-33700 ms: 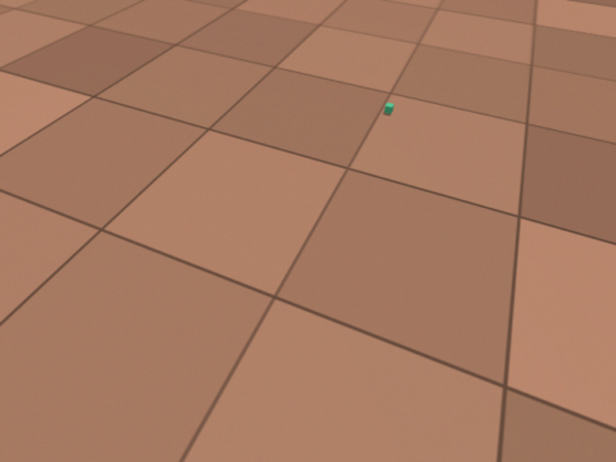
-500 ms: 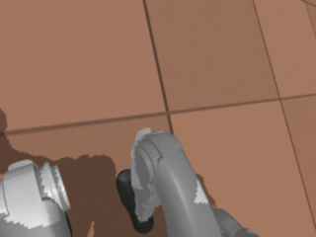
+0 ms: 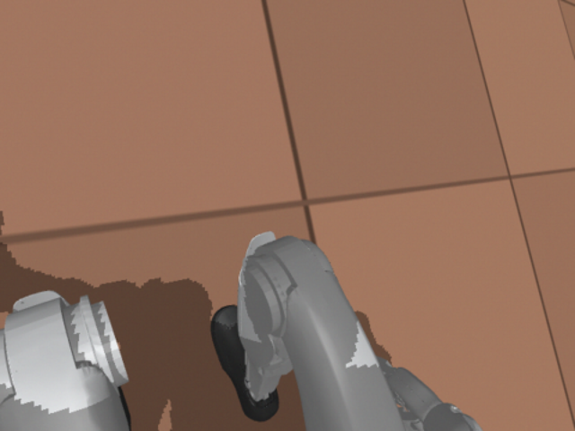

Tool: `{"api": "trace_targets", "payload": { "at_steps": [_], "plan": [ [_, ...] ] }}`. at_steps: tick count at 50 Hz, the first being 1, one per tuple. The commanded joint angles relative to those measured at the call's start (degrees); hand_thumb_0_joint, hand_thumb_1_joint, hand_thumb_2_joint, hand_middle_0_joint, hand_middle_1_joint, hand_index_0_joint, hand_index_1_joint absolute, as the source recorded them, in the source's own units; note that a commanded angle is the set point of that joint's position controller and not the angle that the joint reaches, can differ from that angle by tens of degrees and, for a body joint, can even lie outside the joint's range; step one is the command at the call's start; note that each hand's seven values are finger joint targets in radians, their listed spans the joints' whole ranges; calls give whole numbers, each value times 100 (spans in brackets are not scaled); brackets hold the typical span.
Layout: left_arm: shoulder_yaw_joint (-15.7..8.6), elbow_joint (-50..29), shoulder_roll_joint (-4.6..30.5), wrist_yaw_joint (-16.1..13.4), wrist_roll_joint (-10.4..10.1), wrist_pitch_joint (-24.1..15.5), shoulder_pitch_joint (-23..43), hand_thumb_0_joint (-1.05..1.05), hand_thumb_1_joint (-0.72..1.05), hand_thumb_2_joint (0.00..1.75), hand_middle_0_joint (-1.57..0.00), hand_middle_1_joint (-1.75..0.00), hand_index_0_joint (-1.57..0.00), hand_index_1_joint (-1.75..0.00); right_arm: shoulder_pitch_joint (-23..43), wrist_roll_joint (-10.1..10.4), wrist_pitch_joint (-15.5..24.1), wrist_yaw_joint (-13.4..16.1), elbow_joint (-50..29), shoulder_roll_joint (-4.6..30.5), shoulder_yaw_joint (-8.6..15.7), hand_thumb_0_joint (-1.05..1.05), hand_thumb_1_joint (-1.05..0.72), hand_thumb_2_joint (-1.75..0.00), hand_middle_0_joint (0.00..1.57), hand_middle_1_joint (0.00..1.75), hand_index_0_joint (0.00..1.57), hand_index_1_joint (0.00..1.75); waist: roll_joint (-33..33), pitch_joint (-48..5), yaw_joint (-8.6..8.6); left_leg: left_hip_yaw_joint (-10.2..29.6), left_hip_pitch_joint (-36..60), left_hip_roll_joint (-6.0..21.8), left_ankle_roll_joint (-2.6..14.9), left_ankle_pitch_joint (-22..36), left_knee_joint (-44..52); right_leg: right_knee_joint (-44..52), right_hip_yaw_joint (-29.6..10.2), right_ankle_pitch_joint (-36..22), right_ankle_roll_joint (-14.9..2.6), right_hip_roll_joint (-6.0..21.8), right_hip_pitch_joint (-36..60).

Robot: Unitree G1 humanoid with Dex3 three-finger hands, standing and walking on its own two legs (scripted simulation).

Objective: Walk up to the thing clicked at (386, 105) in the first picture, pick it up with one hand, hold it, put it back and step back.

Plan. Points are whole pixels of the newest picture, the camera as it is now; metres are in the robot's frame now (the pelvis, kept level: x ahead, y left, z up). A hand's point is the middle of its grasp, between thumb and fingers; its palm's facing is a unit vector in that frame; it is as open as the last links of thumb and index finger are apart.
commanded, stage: open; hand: left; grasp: from above
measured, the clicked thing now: out of the picture +0.29 +0.34 -0.28
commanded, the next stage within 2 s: withdraw in 0.26 s
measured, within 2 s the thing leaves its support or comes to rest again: neither
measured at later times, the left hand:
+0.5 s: hand out of the picture +0.42 +0.33 -0.23, palm faces -0.44 -0.07 -0.90, open 10.7 cm
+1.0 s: hand out of the picture +0.40 +0.35 -0.07, palm faces -0.52 -0.14 -0.84, open 11.6 cm
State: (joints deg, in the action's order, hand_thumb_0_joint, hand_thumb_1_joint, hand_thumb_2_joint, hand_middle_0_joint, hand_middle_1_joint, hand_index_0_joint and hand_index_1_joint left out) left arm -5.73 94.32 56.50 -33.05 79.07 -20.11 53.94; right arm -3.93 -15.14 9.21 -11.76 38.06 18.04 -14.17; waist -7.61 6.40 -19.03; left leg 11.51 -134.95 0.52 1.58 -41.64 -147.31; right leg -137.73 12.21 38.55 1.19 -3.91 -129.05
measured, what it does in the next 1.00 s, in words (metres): rises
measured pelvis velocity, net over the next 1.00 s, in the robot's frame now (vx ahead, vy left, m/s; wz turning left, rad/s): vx -0.01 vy -0.01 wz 0.11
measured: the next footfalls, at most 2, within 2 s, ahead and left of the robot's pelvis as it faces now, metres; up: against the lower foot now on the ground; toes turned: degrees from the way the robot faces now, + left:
none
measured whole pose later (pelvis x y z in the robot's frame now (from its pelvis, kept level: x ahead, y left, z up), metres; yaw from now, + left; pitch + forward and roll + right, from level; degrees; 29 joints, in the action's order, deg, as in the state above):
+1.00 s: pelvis -0.01 -0.01 +0.07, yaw +6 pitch +33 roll -8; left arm 2.1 74.8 41.5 -8.8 61.1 -6.2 52.8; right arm -7.9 -4.7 2.7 -10.0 38.6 17.9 -4.4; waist 2.2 -3.6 -10.8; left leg 5.5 -126.4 0.2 1.4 -38.3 -131.0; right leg -126.0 6.4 37.4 0.2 -2.8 -122.7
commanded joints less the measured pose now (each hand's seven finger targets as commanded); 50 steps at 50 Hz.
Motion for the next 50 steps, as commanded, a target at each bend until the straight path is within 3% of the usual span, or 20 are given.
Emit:
{"api": "trace_targets", "payload": {
  "at_steps": [1, 6, 7, 12, 13, 14, 18, 20, 21, 23, 28, 30, 33, 35, 38, 41, 44, 47, 48, 50],
  "plan": [
    [-18, -446, 1081, -114, -95, -129, 1228, 0, 10, 49, -57, -50, -58, -48, -1042, 2, -46, 59, 7, 1708, 479, 0, -90, -90, 20, 30, 20, 30, 2804, -3580, -221, -294, 2793, 109, -99, 1528, 1444, 1102, 247, -1596, -301, -227, 1986],
    [-109, -792, 1304, -197, -63, -242, 1302, 0, 4, 55, -52, -54, -53, -53, -987, 15, -96, 97, 18, 1815, 550, 0, -90, -90, 20, 30, 20, 30, 3016, -3801, -56, -252, 3045, 121, -134, 1611, 1567, 1097, 259, -1580, -326, -252, 1946],
    [-61, -510, 1262, -209, 12, -222, 1164, 0, 6, 53, -53, -54, -54, -53, -1018, -7, -77, 76, -32, 1807, 502, 0, -90, -90, 20, 30, 20, 30, 2983, -3504, -147, -238, 2928, 120, -139, 1529, 1571, 1036, 291, -1527, -316, -237, 1837],
    [-71, -606, 1314, -353, 76, -215, 1287, 0, 6, 55, -51, -57, -53, -55, -894, -3, -38, 67, -22, 1818, 520, 0, -89, -90, 20, 30, 20, 30, 3006, -3463, -97, -155, 2924, 140, -146, 1157, 1754, 1029, 335, -1232, -310, -235, 1584],
    [181, -660, 1077, -335, 110, -204, 1404, 0, 6, 54, -51, -56, -53, -54, -873, -20, -10, 43, -89, 1809, 494, 0, -89, -90, 20, 30, 20, 30, 3098, -3472, -152, -195, 2955, 151, -139, 1121, 1713, 1030, 265, -1209, -318, -255, 1600],
    [-4, -694, 1303, -406, 85, -182, 1392, 0, 5, 55, -50, -57, -52, -55, -872, -29, -11, 57, -58, 1826, 499, 0, -89, -90, 20, 30, 20, 30, 2949, -3653, -88, -194, 2896, 159, -109, 1135, 1674, 1095, 265, -1256, -304, -276, 1769],
    [258, -602, 1007, -477, 62, -60, 1433, 0, 1, 58, -48, -57, -49, -56, -983, -12, 34, 42, 145, 1753, 471, 0, -89, -90, 20, 30, 20, 30, 2982, -3517, -98, -261, 2750, 128, -93, 1112, 1673, 1126, 231, -1225, -318, -291, 1661],
    [10, -457, 1313, -506, 67, 22, 1394, 0, -1, 58, -49, -57, -50, -55, -922, 21, 94, 33, -62, 1881, 484, 0, -90, -90, 20, 30, 20, 30, 2741, -3522, -144, -231, 2747, 135, -71, 1168, 1608, 1083, 250, -1334, -277, -256, 1702],
    [219, -604, 1106, -498, 35, 41, 1549, 0, -2, 59, -48, -57, -50, -56, -926, 59, 96, 24, 46, 1806, 477, 0, -89, -90, 20, 30, 20, 30, 2874, -3587, -68, -264, 2712, 142, -70, 1157, 1619, 1105, 171, -1313, -312, -289, 1702],
    [-252, -811, 1611, -616, 16, 104, 1616, 0, -1, 59, -49, -57, -50, -55, -940, 49, 152, 21, -32, 1912, 536, 0, -90, -90, 20, 30, 20, 30, 3008, -3732, 6, -245, 2808, 130, -90, 1155, 1701, 1080, 213, -1297, -310, -232, 1722],
    [-373, -1437, 1240, -628, -232, 447, 1710, 0, -4, 60, -48, -56, -48, -55, -1082, 103, 302, -161, -48, 1771, 745, 0, -90, -90, 20, 30, 20, 30, 3685, -4295, 173, -286, 3351, 147, -193, 1330, 1808, 975, 188, -1509, -320, -169, 1573],
    [-643, -2132, 1280, -593, -500, 649, 1560, 0, -7, 62, -46, -57, -47, -56, -1198, 206, 288, -241, 22, 1703, 924, 0, -90, -90, 20, 30, 20, 30, 4186, -4982, 559, -359, 3746, 130, -258, 1652, 1996, 998, 138, -1692, -371, -152, 1667],
    [-716, -2753, 988, -384, -862, 1071, 1185, 0, -9, 64, -45, -57, -44, -57, -1241, 386, 176, -334, 7, 1598, 1163, 0, -89, -90, 20, 30, 20, 30, 4276, -5516, 856, -519, 3959, 95, -242, 1990, 2213, 1237, 33, -1888, -384, -133, 1793],
    [-335, -2835, 480, -69, -1076, 1393, 1264, 0, -10, 64, -45, -57, -44, -58, -1293, 580, 15, -339, 126, 1520, 1309, 0, -90, -90, 20, 30, 20, 30, 4010, -5496, 796, -618, 3884, 103, -161, 2061, 2229, 1433, -102, -1958, -376, -160, 1730],
    [173, -2415, -235, 524, -1492, 1751, 1374, 0, -15, 69, -41, -61, -40, -62, -1559, 796, -201, -243, 273, 1422, 1449, 0, -90, -90, 20, 30, 20, 30, 2749, -4762, 430, -661, 3097, 53, 8, 1429, 2473, 2001, -227, -1562, -349, -221, 1996],
    [515, -2395, -607, 1288, -1837, 1813, 1385, 0, -15, 70, -41, -63, -40, -64, -1687, 921, -368, -145, 255, 1431, 1549, 0, -90, -90, 20, 30, 20, 30, 2112, -4406, 368, -624, 2758, -1, 65, 1003, 2674, 2242, -336, -1101, -364, -170, 2211],
    [844, -2346, -797, 2036, -1896, 1703, 1106, 0, -13, 69, -44, -62, -42, -63, -1709, 1050, -522, 40, 179, 1432, 1536, 0, -90, -90, 20, 30, 20, 30, 1465, -4034, 349, -644, 2668, -66, 102, 948, 2828, 2475, -393, -1028, -374, -118, 2523],
    [730, -2448, -539, 2521, -1846, 1405, 961, 0, -7, 65, -49, -57, -48, -59, -1659, 1088, -678, 278, 24, 1399, 1470, 0, -90, -90, 20, 30, 20, 30, 1109, -3836, 495, -794, 2416, -142, 90, 946, 2817, 2692, -515, -896, -402, -48, 2789],
    [584, -2516, -307, 2583, -1795, 1256, 905, 0, -7, 65, -48, -57, -47, -58, -1628, 1085, -717, 360, -2, 1391, 1443, 0, -90, -90, 20, 30, 20, 30, 1051, -3880, 633, -849, 2354, -164, 75, 990, 2756, 2676, -582, -859, -429, -34, 2893],
    [441, -2586, -137, 2633, -1686, 913, 867, 0, -6, 65, -49, -57, -48, -58, -1539, 1047, -772, 479, -78, 1352, 1357, 0, -90, -90, 20, 30, 20, 30, 988, -3786, 659, -911, 2222, -199, 94, 945, 2640, 2727, -628, -761, -419, -7, 2889]
  ]
}}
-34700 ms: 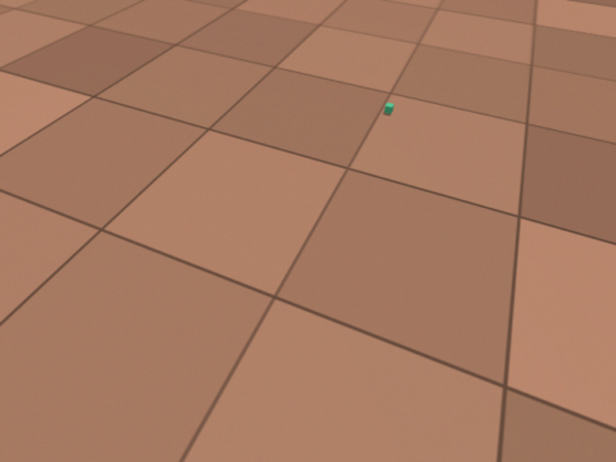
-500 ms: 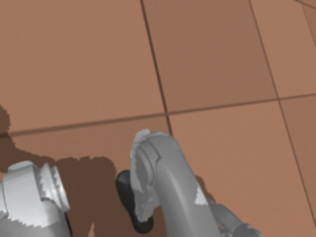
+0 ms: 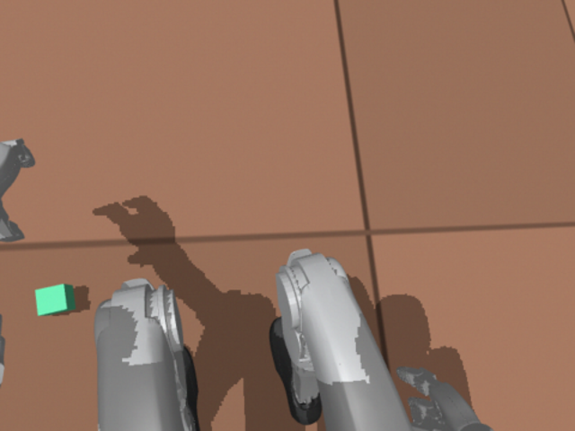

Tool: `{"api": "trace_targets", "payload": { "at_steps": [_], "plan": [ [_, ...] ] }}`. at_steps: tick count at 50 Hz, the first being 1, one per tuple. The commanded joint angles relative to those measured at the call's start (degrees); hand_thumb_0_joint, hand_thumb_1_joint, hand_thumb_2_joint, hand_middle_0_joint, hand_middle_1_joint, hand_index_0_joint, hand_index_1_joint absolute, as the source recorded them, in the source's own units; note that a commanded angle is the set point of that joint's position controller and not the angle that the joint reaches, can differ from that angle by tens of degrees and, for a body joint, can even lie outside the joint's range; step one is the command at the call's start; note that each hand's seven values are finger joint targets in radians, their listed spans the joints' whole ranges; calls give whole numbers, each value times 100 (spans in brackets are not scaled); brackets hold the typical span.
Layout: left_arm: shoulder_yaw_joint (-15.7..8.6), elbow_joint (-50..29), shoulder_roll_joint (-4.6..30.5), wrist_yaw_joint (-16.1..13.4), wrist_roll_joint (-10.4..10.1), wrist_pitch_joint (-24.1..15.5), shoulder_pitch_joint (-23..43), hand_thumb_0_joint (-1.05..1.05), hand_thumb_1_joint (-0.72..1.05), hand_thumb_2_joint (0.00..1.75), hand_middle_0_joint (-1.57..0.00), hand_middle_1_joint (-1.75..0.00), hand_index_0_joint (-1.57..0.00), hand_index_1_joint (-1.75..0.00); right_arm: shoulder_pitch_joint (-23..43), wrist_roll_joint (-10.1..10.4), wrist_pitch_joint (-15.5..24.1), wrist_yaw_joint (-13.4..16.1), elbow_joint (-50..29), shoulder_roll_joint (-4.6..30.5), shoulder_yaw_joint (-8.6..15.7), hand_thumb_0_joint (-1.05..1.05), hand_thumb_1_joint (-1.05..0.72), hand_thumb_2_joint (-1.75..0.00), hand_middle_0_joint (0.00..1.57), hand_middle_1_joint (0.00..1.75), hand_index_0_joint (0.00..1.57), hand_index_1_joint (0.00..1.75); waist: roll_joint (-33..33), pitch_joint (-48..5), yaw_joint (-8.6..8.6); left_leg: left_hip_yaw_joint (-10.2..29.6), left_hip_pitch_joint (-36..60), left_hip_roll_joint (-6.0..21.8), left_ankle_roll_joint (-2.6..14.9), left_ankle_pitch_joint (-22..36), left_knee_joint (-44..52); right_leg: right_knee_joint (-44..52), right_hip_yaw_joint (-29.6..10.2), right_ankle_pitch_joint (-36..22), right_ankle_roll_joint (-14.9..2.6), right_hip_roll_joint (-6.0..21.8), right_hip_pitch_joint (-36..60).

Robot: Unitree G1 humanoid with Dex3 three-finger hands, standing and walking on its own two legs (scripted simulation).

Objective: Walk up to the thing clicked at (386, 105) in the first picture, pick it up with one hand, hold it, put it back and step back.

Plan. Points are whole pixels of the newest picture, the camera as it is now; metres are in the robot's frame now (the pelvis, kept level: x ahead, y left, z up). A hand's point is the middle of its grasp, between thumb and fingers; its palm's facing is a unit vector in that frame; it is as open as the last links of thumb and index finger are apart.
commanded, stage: withdraw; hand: left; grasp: from above
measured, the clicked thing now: (56, 299) +0.33 +0.31 -0.35
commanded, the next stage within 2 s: home in 0.30 s
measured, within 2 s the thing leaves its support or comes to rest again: neither
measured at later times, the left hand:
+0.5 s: hand (16, 189) +0.48 +0.31 -0.19, palm faces -0.29 -0.03 -0.96, open 11.5 cm
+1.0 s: hand out of the picture +0.32 +0.27 +0.01, palm faces -0.23 -0.67 -0.71, open 7.8 cm
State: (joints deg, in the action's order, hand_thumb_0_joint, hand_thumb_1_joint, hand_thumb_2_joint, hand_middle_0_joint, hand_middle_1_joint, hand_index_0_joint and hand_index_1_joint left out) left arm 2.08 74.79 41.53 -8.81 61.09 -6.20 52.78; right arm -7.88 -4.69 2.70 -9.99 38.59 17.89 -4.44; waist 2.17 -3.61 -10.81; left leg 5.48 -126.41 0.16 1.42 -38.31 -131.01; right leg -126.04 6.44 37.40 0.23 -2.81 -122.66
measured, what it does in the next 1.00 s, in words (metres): rises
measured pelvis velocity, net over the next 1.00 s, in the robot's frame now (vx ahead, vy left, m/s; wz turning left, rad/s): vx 0.01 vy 0.00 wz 0.07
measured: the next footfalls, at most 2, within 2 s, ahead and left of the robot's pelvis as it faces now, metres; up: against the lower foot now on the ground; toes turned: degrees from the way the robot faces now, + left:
none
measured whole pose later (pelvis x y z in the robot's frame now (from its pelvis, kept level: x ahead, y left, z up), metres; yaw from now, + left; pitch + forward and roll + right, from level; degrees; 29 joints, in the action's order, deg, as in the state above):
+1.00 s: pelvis +0.01 +0.00 +0.12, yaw +4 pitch +31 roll -6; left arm -2.6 26.9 26.6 -3.6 28.6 2.6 12.7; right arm -7.3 0.9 1.0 -1.8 35.3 17.4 2.1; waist 1.2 -11.0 -3.4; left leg 4.1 -104.2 -0.7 1.1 -36.5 -109.1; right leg -105.4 4.3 36.2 0.1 -2.2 -100.9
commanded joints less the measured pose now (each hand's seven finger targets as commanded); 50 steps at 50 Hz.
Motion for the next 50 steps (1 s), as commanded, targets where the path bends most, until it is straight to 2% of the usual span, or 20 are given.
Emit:
{"api": "trace_targets", "payload": {
  "at_steps": [1, 4, 7, 8, 9, 13, 15, 18, 21, 22, 25, 28, 32, 35, 38, 41, 44, 46, 49, 50],
  "plan": [
    [-500, -742, 1574, 171, 177, -695, 1038, 0, -6, 64, -49, -56, -48, -57, -1094, -23, -138, 338, -131, 1329, 329, 0, -90, -90, 20, 30, 20, 30, 8, -2850, -103, -335, 1331, -170, 119, 637, 939, 1526, -72, -666, -307, -117, 2279],
    [-876, -849, 1925, -242, 436, -1323, 1201, 0, -4, 62, -51, -53, -50, -55, -901, -106, -181, 401, -122, 1235, 191, 0, -90, -90, 20, 30, 20, 30, 437, -3202, 63, -351, 1501, -180, 91, 634, 827, 1288, -98, -542, -307, -126, 2027],
    [-962, -645, 1996, -967, 973, -1681, 1523, 0, -8, 65, -45, -58, -45, -59, -779, -260, -212, 377, -88, 1234, 116, 0, -89, -90, 20, 30, 20, 30, 1051, -3354, -47, -282, 1928, -147, 32, 629, 740, 963, -38, -471, -338, -177, 1620],
    [-896, -399, 1888, -1199, 1138, -1705, 1611, 0, -8, 65, -44, -59, -44, -59, -772, -285, -218, 355, -42, 1187, 100, 0, -89, -89, 20, 30, 20, 30, 1279, -3358, -94, -270, 2129, -137, 11, 609, 806, 869, 25, -503, -330, -173, 1429],
    [-809, -318, 1728, -1440, 1209, -1735, 1943, 0, -9, 65, -43, -60, -44, -59, -759, -342, -215, 360, 1, 1236, 112, 0, -89, -89, 20, 30, 20, 30, 1405, -3392, -271, -190, 2270, -118, -3, 532, 840, 814, 142, -479, -326, -172, 1191],
    [-849, -79, 1810, -2204, 1536, -1483, 2412, 0, -10, 66, -43, -61, -43, -61, -873, -513, -101, 384, 179, 1383, 247, 0, -89, -89, 20, 30, 20, 30, 1945, -3552, -386, -107, 2824, -65, -119, 319, 962, 642, 289, -312, -363, -113, 696],
    [-1002, -284, 1999, -2454, 1571, -1257, 2726, 0, -7, 64, -45, -59, -45, -58, -892, -558, -35, 373, 282, 1455, 348, 0, -89, -89, 20, 30, 20, 30, 2346, -3842, -356, -89, 3011, -59, -150, 315, 1042, 493, 363, -425, -341, -53, 542],
    [-887, -197, 1891, -2604, 1451, -859, 3070, 0, -6, 62, -47, -56, -47, -56, -908, -574, 94, 316, 360, 1397, 396, 0, -90, -90, 20, 30, 20, 30, 2566, -4019, -451, -78, 3079, -13, -159, 348, 987, 418, 337, -505, -346, -34, 370],
    [-866, 196, 1803, -2486, 1294, -491, 3114, 0, -9, 65, -42, -63, -44, -62, -1076, -531, 195, 230, 457, 1393, 390, 0, -89, -89, 20, 30, 20, 30, 2416, -3974, -487, -95, 2901, -23, -107, 468, 965, 442, 362, -688, -314, 1, 245],
    [-878, 437, 1832, -2393, 1242, -375, 2776, 0, -10, 73, -34, -68, -36, -70, -1174, -510, 201, 206, 443, 1406, 393, 0, -88, -89, 20, 30, 20, 30, 2320, -3905, -443, -110, 2890, -33, -93, 603, 975, 494, 358, -808, -307, -1, 380],
    [-876, 282, 1663, -2055, 857, -23, 1916, 0, -10, 92, -24, -64, -22, -66, -1257, -363, 167, 175, 325, 1314, 474, 0, -89, -90, 20, 30, 20, 30, 2075, -4388, -34, -190, 2919, -88, -47, 951, 1162, 691, 279, -1081, -323, -13, 1005],
    [-904, -368, 1375, -1503, 244, 219, 1337, 0, 13, 97, -24, -58, -23, -60, -1425, -170, 101, 112, 176, 1182, 659, 0, -89, -90, 20, 30, 20, 30, 1918, -5028, 237, -220, 3301, -122, -37, 1398, 1425, 890, 192, -1365, -320, -29, 1707],
    [-1000, -1869, 1269, -654, -623, 480, 284, 0, 43, 90, -22, -45, -21, -46, -1461, 185, -92, 135, -145, 1115, 811, 0, -89, -90, 20, 30, 20, 30, 1167, -5123, 360, -294, 3185, -141, 82, 1504, 1790, 1473, -7, -1568, -239, -63, 2729],
    [-806, -3016, 489, -64, -1480, 575, -725, 0, 56, 79, -19, -32, -18, -32, -1326, 324, -174, 265, -303, 1045, 839, 0, -90, -90, 20, 30, 20, 30, 456, -4511, 292, -347, 2874, -155, 160, 1322, 2068, 2050, -98, -1544, -204, -73, 3183],
    [-1019, -4383, 481, 346, -2198, 572, -1358, 0, 80, 85, -19, -29, -19, -29, -1231, 403, -170, 456, -456, 939, 857, 0, -90, -90, 20, 30, 20, 30, 76, -4608, 436, -392, 3030, -128, 198, 1401, 2300, 2498, -242, -1715, -179, -56, 3921],
    [-993, -5210, 82, 506, -2725, 536, -2031, 0, 90, 90, -20, -30, -20, -30, -1005, 467, -99, 621, -604, 815, 910, 0, -90, -90, 20, 30, 20, 30, 262, -4377, 526, -357, 3518, -88, 132, 1247, 2728, 2796, -305, -1420, -217, -22, 3950],
    [-1146, -5768, 29, 425, -3038, 537, -2216, 0, 90, 90, -20, -30, -20, -30, -749, 507, -61, 754, -709, 796, 925, 0, -90, -90, 20, 30, 20, 30, 591, -3984, 621, -231, 4058, -46, 57, 796, 3223, 3156, -332, -873, -297, 18, 3703],
    [-1033, -5830, -240, 364, -3150, 620, -2586, 0, 90, 90, -20, -30, -20, -30, -594, 551, -28, 828, -759, 760, 915, 0, -90, -90, 20, 30, 20, 30, 817, -3750, 665, -128, 4474, -5, 9, 539, 3653, 3332, -339, -651, -302, 31, 3668],
    [-909, -6235, -581, 300, -3557, 883, -3132, 0, 90, 90, -20, -30, -20, -30, -381, 635, 89, 941, -869, 741, 912, 0, -90, -90, 20, 30, 20, 30, 903, -3608, 722, 50, 5038, 46, 0, -13, 4396, 3662, -338, -420, -234, 34, 3946],
    [-745, -6236, -815, 331, -3735, 1003, -3349, 0, 90, 90, -20, -30, -20, -30, -280, 653, 140, 985, -900, 745, 893, 0, -90, -90, 20, 30, 20, 30, 916, -3356, 665, 169, 5184, 67, -13, -265, 4652, 3770, -319, -315, -214, 29, 3936]
  ]
}}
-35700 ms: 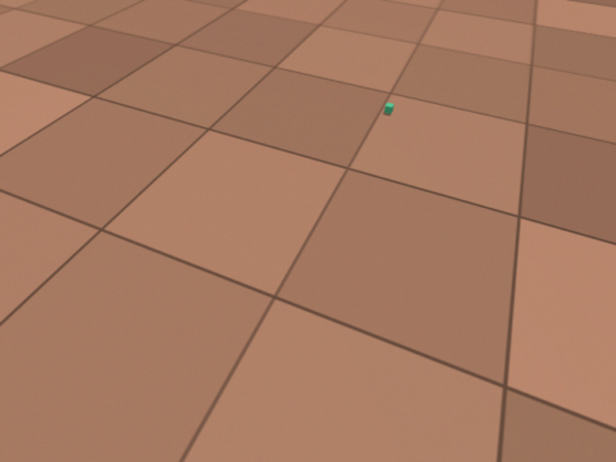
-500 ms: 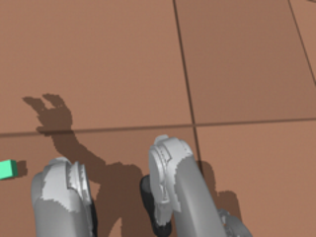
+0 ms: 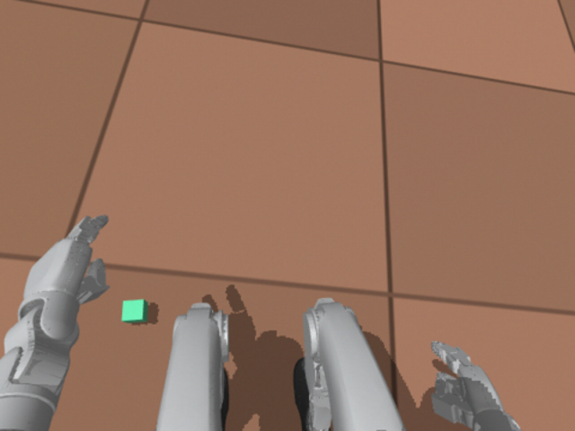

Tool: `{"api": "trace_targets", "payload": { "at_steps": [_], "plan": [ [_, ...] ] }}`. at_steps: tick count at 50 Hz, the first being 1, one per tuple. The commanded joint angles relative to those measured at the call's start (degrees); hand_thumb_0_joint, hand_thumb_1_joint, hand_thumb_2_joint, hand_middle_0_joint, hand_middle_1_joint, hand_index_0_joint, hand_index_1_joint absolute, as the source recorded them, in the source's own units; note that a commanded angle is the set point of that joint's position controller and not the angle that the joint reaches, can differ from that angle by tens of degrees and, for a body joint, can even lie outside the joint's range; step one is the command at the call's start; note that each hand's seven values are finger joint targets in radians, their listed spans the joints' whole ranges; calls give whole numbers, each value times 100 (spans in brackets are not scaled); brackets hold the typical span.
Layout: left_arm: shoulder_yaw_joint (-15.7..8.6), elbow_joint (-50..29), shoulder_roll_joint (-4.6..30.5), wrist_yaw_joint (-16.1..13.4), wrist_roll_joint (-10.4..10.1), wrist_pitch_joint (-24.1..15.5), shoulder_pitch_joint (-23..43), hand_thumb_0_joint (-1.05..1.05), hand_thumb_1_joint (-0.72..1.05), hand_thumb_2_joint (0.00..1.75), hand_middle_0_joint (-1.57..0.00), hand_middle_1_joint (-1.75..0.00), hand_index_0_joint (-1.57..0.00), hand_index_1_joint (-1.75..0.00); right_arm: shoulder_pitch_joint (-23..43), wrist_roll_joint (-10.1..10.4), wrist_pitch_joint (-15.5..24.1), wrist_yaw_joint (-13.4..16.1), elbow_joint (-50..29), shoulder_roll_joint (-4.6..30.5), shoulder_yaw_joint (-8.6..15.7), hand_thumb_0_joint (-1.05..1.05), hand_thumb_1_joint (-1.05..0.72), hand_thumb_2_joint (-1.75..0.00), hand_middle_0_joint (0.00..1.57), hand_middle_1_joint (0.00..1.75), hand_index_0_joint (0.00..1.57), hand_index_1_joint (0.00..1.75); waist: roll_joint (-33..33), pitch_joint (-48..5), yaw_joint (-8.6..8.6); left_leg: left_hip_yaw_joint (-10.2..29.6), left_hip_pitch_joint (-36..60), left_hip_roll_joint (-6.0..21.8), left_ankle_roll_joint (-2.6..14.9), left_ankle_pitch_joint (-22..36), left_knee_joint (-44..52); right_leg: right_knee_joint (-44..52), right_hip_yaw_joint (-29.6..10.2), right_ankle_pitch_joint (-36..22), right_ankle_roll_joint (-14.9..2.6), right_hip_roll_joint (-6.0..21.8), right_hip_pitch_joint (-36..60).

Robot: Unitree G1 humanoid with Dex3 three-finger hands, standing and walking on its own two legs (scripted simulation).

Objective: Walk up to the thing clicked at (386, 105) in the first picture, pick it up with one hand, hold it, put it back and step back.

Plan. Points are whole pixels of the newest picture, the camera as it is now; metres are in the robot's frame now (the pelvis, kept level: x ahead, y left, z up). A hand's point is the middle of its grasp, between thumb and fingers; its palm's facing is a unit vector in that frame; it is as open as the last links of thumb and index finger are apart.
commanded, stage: home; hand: left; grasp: from above
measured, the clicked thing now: (135, 311) +0.34 +0.29 -0.47
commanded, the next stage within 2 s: none
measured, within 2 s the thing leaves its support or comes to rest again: neither
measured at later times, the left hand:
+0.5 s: hand (49, 335) +0.25 +0.20 +0.11, palm faces +0.09 -0.96 -0.25, open 7.4 cm
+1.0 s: hand out of the picture +0.22 +0.19 +0.18, palm faces +0.13 -0.97 -0.19, open 7.4 cm
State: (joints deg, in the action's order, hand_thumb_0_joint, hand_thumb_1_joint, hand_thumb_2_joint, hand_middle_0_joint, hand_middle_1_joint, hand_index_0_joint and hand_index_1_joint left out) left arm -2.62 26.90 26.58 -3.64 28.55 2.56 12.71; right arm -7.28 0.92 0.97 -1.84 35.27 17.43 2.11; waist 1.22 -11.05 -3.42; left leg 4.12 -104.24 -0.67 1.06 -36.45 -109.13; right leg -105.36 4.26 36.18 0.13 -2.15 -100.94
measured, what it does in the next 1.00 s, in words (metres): rises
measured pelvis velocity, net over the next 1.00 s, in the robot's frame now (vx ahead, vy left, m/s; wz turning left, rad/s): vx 0.08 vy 0.00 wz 0.09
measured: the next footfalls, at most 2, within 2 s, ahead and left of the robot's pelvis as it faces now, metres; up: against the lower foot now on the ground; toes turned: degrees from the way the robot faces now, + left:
none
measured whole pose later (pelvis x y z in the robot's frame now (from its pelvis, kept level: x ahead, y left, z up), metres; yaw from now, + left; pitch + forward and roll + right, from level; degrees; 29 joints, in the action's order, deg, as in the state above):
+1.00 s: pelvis +0.08 +0.00 +0.22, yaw +5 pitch +10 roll -3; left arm -1.3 -6.6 13.0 -1.1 -3.5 25.6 -28.9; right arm -15.9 0.8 13.1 10.5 28.4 12.8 -2.5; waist 2.6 -9.3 -2.2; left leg 4.2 -40.1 -0.7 0.7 -27.6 -58.0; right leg -53.8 2.7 27.0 -0.3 -1.8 -36.7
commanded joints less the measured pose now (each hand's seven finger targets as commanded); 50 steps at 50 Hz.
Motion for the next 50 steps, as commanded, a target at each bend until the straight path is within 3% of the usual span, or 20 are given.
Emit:
{"api": "trace_targets", "payload": {
  "at_steps": [1, 5, 7, 9, 11, 12, 13, 22, 27, 33, 37, 41, 50],
  "plan": [
    [-149, -1520, 515, -155, -677, 235, 477, 0, 90, 90, -20, -30, -20, -30, -266, 105, 360, 207, -584, 790, 220, 0, -90, -90, 20, 30, 20, 30, 968, -2408, -139, 364, 3075, 153, 18, -587, 2643, 1851, -82, -117, -191, -40, 1820],
    [-213, -2025, 490, -130, -1261, 623, -181, 0, 90, 90, -20, -30, -20, -30, -37, 180, 509, 380, -772, 746, 129, 0, -90, -90, 20, 30, 20, 30, 795, -2328, -67, 470, 3769, 126, 17, -541, 3180, 2367, -98, -175, -164, -45, 2390],
    [-102, -2123, 233, -127, -1615, 793, -510, 0, 90, 90, -20, -30, -20, -30, 32, 201, 584, 456, -834, 676, 59, 0, -90, -90, 20, 30, 20, 30, 673, -1934, -157, 488, 3911, 113, 28, -650, 3465, 2692, -130, -92, -149, -36, 2597],
    [-265, -2484, 298, -172, -1955, 897, -518, 0, 90, 90, -20, -30, -20, -30, 43, 205, 662, 543, -917, 637, 11, 0, -90, -90, 20, 30, 20, 30, 756, -1879, -137, 492, 4234, 117, 37, -700, 3716, 2950, -161, -92, -136, -33, 2901],
    [-182, -2622, 132, -189, -2178, 1001, -840, 0, 90, 90, -20, -30, -20, -30, 0, 216, 731, 617, -961, 525, -39, 0, -90, -90, 20, 30, 20, 30, 744, -1801, -195, 380, 4479, 88, 28, -325, 3879, 3264, -194, -272, -152, -18, 3281],
    [-302, -2602, 148, -214, -2280, 1085, -1142, 0, 90, 90, -20, -30, -20, -30, -35, 215, 757, 649, -984, 477, -64, 0, -90, -90, 20, 30, 20, 30, 679, -1750, -131, 332, 4582, 76, 34, -158, 3972, 3437, -213, -357, -155, -15, 3502],
    [-212, -2661, 11, -218, -2359, 1152, -1320, 0, 90, 90, -20, -30, -20, -30, -81, 223, 784, 685, -1062, 441, -100, 0, -90, -90, 20, 30, 20, 30, 627, -1633, -133, 323, 4687, 72, 34, -137, 4137, 3610, -218, -348, -163, -7, 3672],
    [-354, -3543, -566, -176, -3133, 1781, -2827, 0, 90, 90, -20, -30, -20, -30, -514, 193, 985, 1086, -1237, 202, -276, 0, -90, -90, 20, 30, 20, 30, 393, -1346, -63, 81, 6000, 46, -4, 1507, 5060, 4912, -198, -1561, -148, 1, 5538],
    [-342, -4113, -732, -107, -3309, 1989, -3591, 0, 90, 90, -20, -30, -20, -30, -710, 153, 1100, 1255, -1389, 125, -268, 0, -90, -90, 20, 30, 20, 30, 317, -1025, -30, -54, 6564, 16, -2, 2179, 5505, 5523, -157, -2171, -119, -15, 6284],
    [-224, -4381, -873, 25, -3243, 2093, -4226, 0, 90, 90, -20, -30, -20, -30, -806, 68, 1250, 1333, -1495, 114, -226, 0, -90, -90, 20, 30, 20, 30, 194, -540, -4, -35, 6886, 33, -2, 2429, 5895, 5853, -85, -2330, -122, -38, 6542],
    [-229, -4544, -843, 127, -3210, 2083, -4238, 0, 90, 90, -20, -30, -20, -30, -743, 26, 1348, 1325, -1521, 156, -179, 0, -90, -90, 20, 30, 20, 30, 194, -243, 62, -35, 6926, 45, 0, 2220, 6077, 5978, -27, -2085, -105, -35, 6572],
    [-191, -4419, -831, 210, -3189, 2057, -4028, 0, 90, 90, -20, -30, -20, -30, -709, 5, 1443, 1317, -1505, 212, -170, 0, -90, -90, 20, 30, 20, 30, 76, -18, -2, -46, 6919, 42, 9, 2019, 6126, 6037, -34, -1899, -83, -18, 6500],
    [-265, -4548, -752, 234, -3125, 1989, -3946, 0, 90, 90, -20, -30, -20, -30, -616, -31, 1558, 1292, -1485, 237, -162, 0, -90, -90, 20, 30, 20, 30, 280, -235, 94, -113, 7102, 17, -11, 2009, 6100, 6042, -132, -1952, -75, 30, 6640]
  ]
}}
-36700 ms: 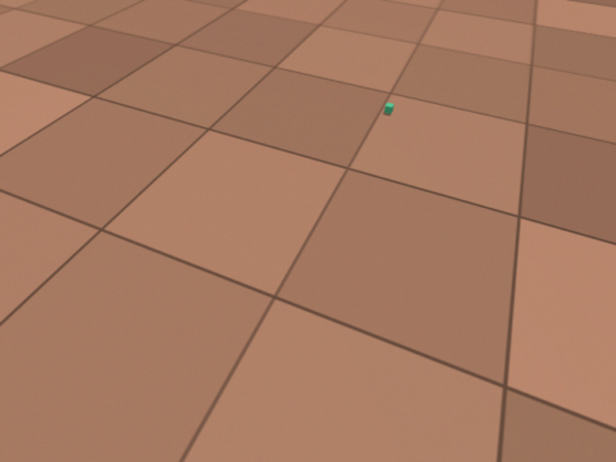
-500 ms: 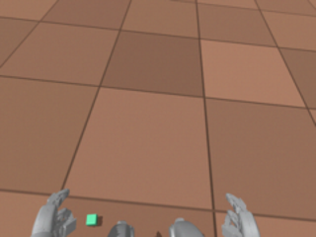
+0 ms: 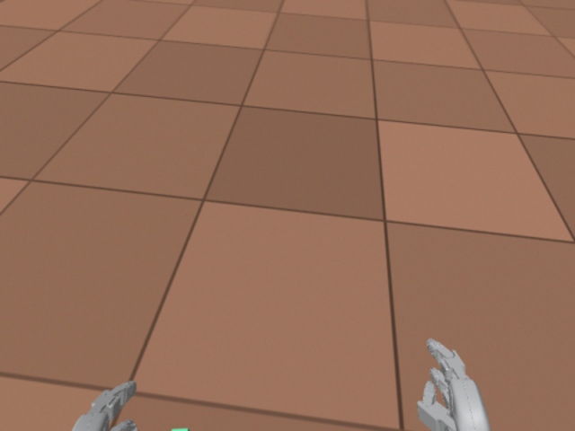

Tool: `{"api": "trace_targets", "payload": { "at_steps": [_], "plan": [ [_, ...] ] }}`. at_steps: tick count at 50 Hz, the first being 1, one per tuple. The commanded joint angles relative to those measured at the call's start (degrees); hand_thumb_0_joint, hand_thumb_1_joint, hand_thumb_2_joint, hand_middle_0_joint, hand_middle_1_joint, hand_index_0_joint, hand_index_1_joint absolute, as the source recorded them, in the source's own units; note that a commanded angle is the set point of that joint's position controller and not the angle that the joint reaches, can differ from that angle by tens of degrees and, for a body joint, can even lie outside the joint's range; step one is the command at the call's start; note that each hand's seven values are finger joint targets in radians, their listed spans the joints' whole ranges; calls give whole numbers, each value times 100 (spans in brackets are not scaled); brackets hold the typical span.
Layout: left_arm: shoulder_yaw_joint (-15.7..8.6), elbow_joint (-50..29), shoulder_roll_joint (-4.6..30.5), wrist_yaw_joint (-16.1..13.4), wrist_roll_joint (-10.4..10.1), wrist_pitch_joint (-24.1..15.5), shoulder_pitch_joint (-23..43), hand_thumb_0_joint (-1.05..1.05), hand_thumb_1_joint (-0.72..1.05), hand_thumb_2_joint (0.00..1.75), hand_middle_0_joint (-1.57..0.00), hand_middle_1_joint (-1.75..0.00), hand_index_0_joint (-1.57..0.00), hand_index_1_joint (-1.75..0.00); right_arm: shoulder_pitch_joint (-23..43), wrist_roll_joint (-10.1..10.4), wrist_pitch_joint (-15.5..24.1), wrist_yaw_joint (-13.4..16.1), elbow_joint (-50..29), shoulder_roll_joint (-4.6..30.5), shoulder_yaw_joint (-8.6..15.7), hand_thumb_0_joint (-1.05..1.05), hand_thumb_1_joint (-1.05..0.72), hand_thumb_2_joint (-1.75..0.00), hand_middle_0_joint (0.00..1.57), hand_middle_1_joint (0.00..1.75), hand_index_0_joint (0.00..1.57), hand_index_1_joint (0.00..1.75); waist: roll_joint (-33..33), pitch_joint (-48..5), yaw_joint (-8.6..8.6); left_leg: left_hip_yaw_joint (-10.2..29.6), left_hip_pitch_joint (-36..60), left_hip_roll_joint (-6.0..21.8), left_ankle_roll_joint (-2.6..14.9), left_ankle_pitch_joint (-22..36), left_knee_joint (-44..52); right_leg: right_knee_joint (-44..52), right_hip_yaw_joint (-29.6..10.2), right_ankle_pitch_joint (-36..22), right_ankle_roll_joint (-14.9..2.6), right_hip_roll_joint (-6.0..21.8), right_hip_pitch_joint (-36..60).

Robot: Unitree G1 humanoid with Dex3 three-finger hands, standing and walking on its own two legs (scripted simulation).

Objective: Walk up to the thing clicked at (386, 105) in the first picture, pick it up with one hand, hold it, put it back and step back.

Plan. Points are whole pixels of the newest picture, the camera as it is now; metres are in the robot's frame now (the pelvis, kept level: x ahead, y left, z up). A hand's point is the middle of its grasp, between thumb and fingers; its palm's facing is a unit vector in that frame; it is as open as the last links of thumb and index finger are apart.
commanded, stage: home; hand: left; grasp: from above
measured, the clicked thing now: out of the picture +0.29 +0.27 -0.69
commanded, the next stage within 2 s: stand in 1.74 s
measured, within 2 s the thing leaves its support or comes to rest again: neither
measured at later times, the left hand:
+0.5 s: hand out of the picture +0.16 +0.18 -0.05, palm faces +0.03 -0.98 -0.20, open 7.4 cm
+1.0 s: hand out of the picture +0.16 +0.18 -0.05, palm faces +0.03 -0.98 -0.20, open 7.4 cm
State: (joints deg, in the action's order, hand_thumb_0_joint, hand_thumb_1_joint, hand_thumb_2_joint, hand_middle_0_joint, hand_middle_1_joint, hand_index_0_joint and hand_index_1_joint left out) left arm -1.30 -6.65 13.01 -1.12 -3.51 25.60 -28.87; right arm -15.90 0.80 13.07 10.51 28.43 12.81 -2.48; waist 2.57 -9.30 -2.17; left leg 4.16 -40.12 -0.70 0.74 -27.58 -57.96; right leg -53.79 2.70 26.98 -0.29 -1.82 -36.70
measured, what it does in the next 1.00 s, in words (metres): stands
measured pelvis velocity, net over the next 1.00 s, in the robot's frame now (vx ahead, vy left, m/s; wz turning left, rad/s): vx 0.00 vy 0.00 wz -0.01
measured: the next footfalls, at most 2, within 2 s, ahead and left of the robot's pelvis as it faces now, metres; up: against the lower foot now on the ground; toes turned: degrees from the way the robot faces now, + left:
none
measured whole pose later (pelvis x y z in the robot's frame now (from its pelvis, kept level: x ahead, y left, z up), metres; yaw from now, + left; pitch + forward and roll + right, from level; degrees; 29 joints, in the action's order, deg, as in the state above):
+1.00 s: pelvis +0.00 +0.00 +0.00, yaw +0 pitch +10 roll -3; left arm -1.0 -6.8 13.4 -1.2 -3.4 25.0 -28.7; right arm -16.6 0.6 13.0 10.3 30.1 12.7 -2.4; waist 2.8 -9.2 -2.0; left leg 3.6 -39.7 -0.7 0.9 -28.0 -58.1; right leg -54.0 2.2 27.2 -0.1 -1.8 -36.5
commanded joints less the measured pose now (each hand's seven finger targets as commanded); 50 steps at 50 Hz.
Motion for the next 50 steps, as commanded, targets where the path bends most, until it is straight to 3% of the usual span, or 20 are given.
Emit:
{"api": "trace_targets", "payload": {
  "at_steps": [1, 5, 12, 18, 23, 30, 42, 50],
  "plan": [
    [-353, -1195, 597, -22, 88, -321, 251, 0, 90, 90, -20, -30, -20, -30, 269, -23, 348, 57, -787, 702, 293, 0, -90, -90, 20, 30, 20, 30, 134, -399, -45, -101, 678, 30, 22, 1049, 1010, 894, 39, -960, -30, -10, 188],
    [-349, -1147, 577, -48, 96, -315, 141, 0, 90, 90, -20, -30, -20, -30, 271, -37, 367, 62, -769, 677, 282, 0, -90, -90, 20, 30, 20, 30, 61, -489, -39, -87, 661, 12, 31, 1187, 941, 864, 22, -1104, -25, 3, 288],
    [-372, -1111, 569, -52, 69, -332, 158, 0, 90, 90, -20, -30, -20, -30, 308, -30, 384, 73, -764, 691, 278, 0, -90, -90, 20, 30, 20, 30, -11, -375, -18, -72, 582, 33, 34, 934, 1013, 893, 42, -874, -14, -11, 239],
    [-349, -1153, 597, -43, 63, -344, 105, 0, 90, 90, -20, -30, -20, -30, 282, -29, 377, 73, -742, 693, 304, 0, -90, -90, 20, 30, 20, 30, 4, -525, 24, -16, 622, 51, 2, 1274, 988, 787, 78, -1091, -36, -30, 280],
    [-385, -1068, 580, -34, 49, -338, 148, 0, 90, 90, -20, -30, -20, -30, 291, -31, 382, 71, -730, 712, 304, 0, -90, -90, 20, 30, 20, 30, -37, -306, 19, -58, 522, 53, 26, 904, 1029, 875, 46, -821, -16, -13, 213],
    [-351, -1109, 597, -29, 66, -350, 171, 0, 90, 90, -20, -30, -20, -30, 280, -21, 375, 58, -729, 715, 314, 0, -90, -90, 20, 30, 20, 30, -8, -336, 12, -101, 539, 48, 31, 919, 1003, 879, 16, -839, -18, -5, 213],
    [-345, -1172, 629, -32, 63, -342, 181, 0, 90, 90, -20, -30, -20, -30, 253, -27, 334, 49, -704, 708, 316, 0, -90, -90, 20, 30, 20, 30, 19, -500, -22, -52, 661, 59, 19, 1410, 921, 800, 42, -1234, -35, -6, 316],
    [-346, -1076, 606, -31, 73, -327, 97, 0, 90, 90, -20, -30, -20, -30, 285, -32, 335, 38, -739, 725, 326, 0, -90, -90, 20, 30, 20, 30, 29, -373, 20, -23, 594, 78, 9, 1187, 1017, 785, 53, -1038, -37, -8, 234]
  ]
}}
